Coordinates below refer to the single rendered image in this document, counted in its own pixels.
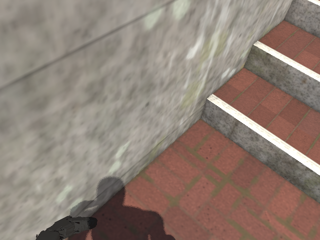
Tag stairs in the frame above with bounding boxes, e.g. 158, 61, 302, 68
200, 0, 320, 204

